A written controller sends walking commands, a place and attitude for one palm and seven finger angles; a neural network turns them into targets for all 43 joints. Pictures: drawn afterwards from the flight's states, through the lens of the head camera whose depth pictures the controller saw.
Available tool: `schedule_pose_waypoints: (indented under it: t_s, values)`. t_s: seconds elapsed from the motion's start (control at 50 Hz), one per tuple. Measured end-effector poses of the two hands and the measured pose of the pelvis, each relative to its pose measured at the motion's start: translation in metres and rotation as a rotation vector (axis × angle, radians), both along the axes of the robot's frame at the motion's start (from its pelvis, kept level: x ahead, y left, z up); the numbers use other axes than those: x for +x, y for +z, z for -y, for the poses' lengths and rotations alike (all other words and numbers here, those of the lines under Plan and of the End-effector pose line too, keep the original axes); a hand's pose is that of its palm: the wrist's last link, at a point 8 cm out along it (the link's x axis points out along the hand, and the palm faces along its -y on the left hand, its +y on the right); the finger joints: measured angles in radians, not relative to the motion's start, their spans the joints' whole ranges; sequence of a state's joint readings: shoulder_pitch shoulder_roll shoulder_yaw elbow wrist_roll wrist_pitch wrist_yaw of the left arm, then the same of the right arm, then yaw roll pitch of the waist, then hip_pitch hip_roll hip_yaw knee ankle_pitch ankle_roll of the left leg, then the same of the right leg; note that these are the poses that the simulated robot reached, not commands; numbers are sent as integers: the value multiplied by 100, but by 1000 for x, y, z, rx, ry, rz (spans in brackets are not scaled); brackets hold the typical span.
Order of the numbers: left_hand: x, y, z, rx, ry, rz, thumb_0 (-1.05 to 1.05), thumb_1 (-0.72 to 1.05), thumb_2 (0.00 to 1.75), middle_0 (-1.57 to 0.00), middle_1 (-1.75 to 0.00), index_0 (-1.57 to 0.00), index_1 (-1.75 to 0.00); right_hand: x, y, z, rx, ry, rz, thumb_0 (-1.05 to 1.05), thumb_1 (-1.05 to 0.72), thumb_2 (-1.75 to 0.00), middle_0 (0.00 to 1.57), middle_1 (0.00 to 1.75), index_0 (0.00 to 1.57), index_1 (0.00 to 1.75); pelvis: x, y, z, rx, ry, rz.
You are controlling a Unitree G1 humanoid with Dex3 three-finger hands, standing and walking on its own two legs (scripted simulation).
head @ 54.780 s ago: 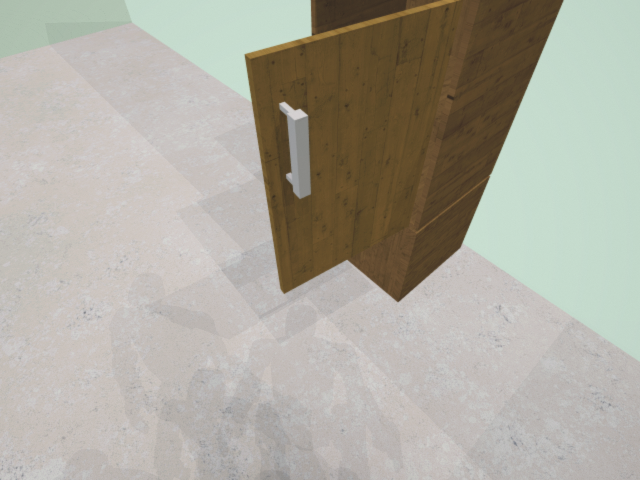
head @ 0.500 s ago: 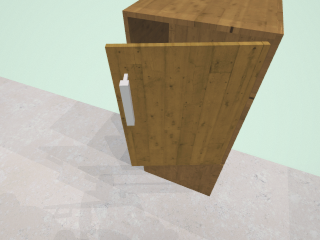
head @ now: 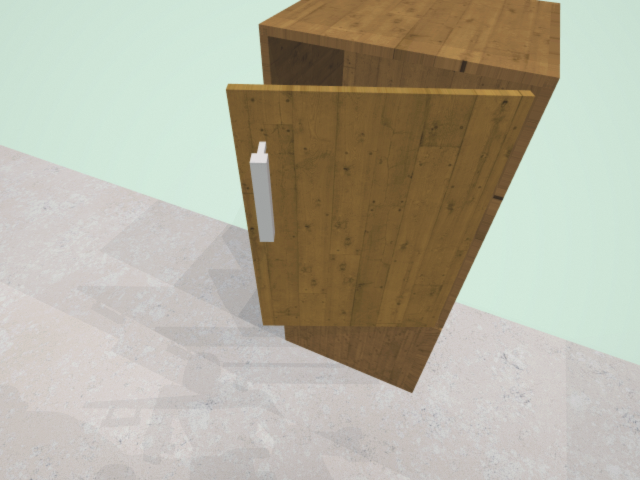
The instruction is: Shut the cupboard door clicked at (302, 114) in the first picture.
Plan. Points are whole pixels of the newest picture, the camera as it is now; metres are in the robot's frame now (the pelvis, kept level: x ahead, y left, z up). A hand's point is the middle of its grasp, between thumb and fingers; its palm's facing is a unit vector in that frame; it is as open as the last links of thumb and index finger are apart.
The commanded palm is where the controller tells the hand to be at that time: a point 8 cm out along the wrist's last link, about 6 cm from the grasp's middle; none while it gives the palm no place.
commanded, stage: shuffle to correct the standing spot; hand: left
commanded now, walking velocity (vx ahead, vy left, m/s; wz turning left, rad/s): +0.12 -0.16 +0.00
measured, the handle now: (264, 193) +0.51 +0.12 +0.09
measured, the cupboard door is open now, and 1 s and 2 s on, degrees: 24 24 24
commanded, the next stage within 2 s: come to a stop and stand still in 0.80 s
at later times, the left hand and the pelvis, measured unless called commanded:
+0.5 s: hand out of the picture +0.00 +0.12 -0.18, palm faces +0.06 -0.99 -0.15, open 7.4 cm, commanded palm none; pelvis +0.05 -0.04 -0.01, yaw +2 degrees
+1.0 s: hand (257, 472) +0.18 +0.10 -0.17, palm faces -0.02 -0.97 -0.23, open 7.3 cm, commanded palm none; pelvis +0.10 -0.09 -0.01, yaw -1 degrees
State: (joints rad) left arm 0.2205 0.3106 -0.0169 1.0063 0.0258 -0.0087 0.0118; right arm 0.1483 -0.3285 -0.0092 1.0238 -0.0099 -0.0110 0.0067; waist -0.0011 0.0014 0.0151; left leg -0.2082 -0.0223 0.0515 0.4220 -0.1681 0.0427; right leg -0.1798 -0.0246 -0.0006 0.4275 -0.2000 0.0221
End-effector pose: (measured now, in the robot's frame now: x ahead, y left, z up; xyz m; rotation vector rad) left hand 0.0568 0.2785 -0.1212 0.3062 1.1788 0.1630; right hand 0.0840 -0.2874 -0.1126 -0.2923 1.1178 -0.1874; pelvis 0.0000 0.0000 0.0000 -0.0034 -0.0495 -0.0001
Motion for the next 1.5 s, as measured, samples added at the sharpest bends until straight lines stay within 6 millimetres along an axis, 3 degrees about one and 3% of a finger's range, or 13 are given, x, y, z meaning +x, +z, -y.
schedule_pose_waypoints:
  t_s: [0.1,0.24,0.36,0.48,0.6,0.72,0.9,1.02,1.1,1.18,1.24,1.36,1.5]
  values:
    - [-18,-10,13,-31,20,-75,0,91,90,-20,-30,-20,-30,-28,-11,-14,33,-32,-93,1,-91,-90,20,30,20,30,4,1,1,-1,-2,-10]
    - [-49,-26,49,-113,46,-203,0,91,90,-20,-30,-20,-30,-66,-28,-43,115,-89,-226,1,-91,-90,21,30,20,30,15,-2,7,6,-10,-17]
    - [-63,-27,80,-148,83,-277,0,91,90,-20,-30,-20,-30,-80,-37,-42,147,-142,-294,1,-91,-90,21,30,21,30,28,-5,23,4,-13,-32]
    - [-64,-31,104,-167,149,-285,0,91,90,-20,-30,-20,-30,-64,-38,-27,122,-136,-325,1,-91,-90,21,30,21,30,46,-8,35,-19,20,-47]
    - [-58,-46,117,-223,195,-303,0,91,90,-20,-30,-20,-30,-13,-34,-24,65,-94,-248,1,-91,-90,20,30,20,30,63,-14,32,-38,41,-40]
    - [-21,-49,113,-229,132,-304,0,91,90,-20,-30,-20,-30,14,-24,-27,59,-108,-143,0,-91,-90,20,30,20,30,75,-10,34,-17,-7,-32]
    - [73,-27,104,-147,90,-129,1,92,90,-19,-30,-20,-30,-8,-19,-3,85,-159,-245,0,-91,-90,21,30,21,30,89,2,63,-31,-10,-49]
    - [125,-23,131,-82,21,-19,0,92,90,-19,-30,-19,-30,-25,-41,41,117,-213,-311,0,-91,-90,21,30,21,30,99,-13,101,0,-8,-46]
    - [134,-23,156,-78,7,17,0,91,90,-19,-30,-19,-30,-23,-55,66,114,-220,-338,0,-91,-90,21,30,20,30,99,-20,110,-20,0,-34]
    - [130,-25,173,-113,17,27,0,91,90,-19,-30,-20,-30,-7,-50,72,104,-188,-306,1,-91,-90,20,30,20,30,92,-17,111,-12,6,-27]
    - [121,-28,169,-126,50,49,-1,92,90,-20,-30,-20,-30,9,-43,70,89,-145,-263,1,-91,-90,20,30,20,30,83,-17,107,-12,20,-25]
    - [84,-50,134,-142,97,24,-1,91,90,-20,-30,-20,-30,36,-33,47,52,-79,-120,0,-91,-90,20,30,20,30,64,-27,85,-20,33,-22]
    - [29,-44,97,-135,146,-98,0,91,90,-20,-30,-20,-30,26,-16,2,61,-52,-89,0,-92,-90,20,30,20,30,48,-11,59,-25,17,-26]
